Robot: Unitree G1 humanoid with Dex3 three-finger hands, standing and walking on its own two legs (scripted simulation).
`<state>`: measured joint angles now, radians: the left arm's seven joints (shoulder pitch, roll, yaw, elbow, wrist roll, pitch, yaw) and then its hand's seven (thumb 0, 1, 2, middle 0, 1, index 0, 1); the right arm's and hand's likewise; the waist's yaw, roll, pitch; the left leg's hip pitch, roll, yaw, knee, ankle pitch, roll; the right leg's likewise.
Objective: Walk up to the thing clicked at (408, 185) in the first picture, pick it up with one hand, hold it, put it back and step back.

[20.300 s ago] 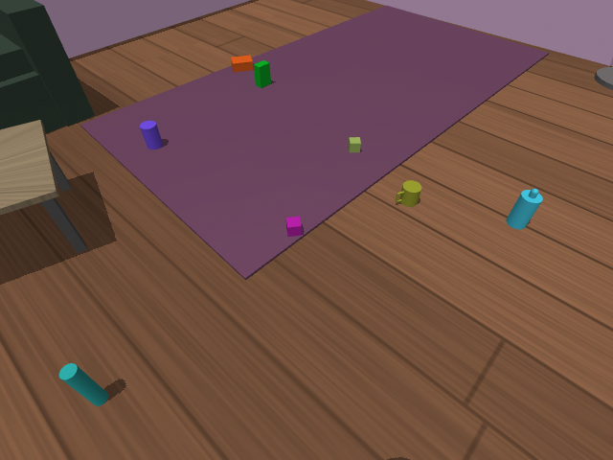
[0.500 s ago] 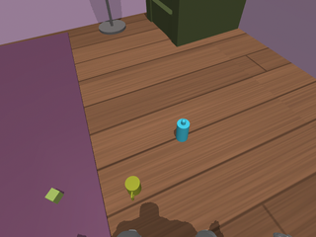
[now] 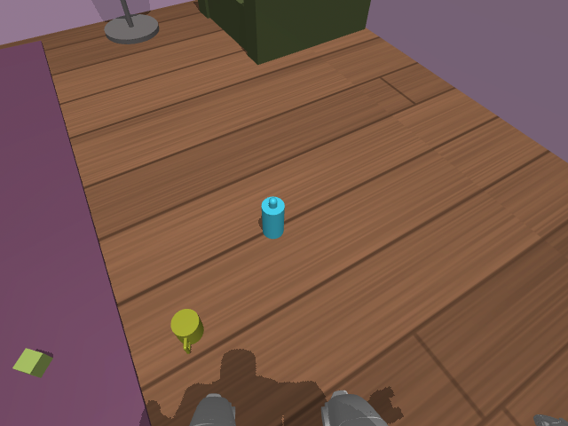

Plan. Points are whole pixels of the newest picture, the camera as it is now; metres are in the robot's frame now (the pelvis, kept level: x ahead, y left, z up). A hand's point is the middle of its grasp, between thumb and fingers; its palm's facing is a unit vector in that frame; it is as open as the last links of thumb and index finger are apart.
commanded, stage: walk up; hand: left
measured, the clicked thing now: (187, 332) +0.47 +0.29 -0.67
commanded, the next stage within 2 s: none
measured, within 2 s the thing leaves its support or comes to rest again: neither
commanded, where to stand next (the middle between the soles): +0.11 +0.03 m, yaw +3 degrees
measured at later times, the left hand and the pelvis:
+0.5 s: hand out of the picture +0.02 +0.42 -0.11, palm faces +0.02 -0.84 -0.54, open 7.4 cm; pelvis -0.02 +0.09 +0.02, yaw +0 degrees
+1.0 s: hand out of the picture +0.10 +0.28 -0.12, palm faces -0.08 -0.93 -0.35, open 7.4 cm; pelvis +0.02 +0.02 +0.02, yaw -3 degrees
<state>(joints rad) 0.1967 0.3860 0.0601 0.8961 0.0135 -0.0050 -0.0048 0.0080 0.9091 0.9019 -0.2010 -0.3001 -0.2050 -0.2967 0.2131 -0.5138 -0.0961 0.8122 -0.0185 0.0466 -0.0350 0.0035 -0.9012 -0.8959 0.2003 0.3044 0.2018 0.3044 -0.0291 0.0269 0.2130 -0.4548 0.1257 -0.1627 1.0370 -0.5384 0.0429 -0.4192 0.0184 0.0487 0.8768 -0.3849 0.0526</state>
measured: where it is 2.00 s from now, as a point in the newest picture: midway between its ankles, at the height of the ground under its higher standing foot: outside the picture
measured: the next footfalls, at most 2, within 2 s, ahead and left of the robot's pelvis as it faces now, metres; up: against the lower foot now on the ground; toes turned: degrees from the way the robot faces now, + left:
left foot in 0.36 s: +0.05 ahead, +0.22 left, +0.00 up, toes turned +2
right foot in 0.90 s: +0.09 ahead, -0.13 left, +0.00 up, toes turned -4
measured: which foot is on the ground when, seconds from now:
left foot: up 0.00-0.34, down 0.36-0.92, up 0.94-1.00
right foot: down 0.00-0.40, up 0.42-0.88, down 0.90-1.00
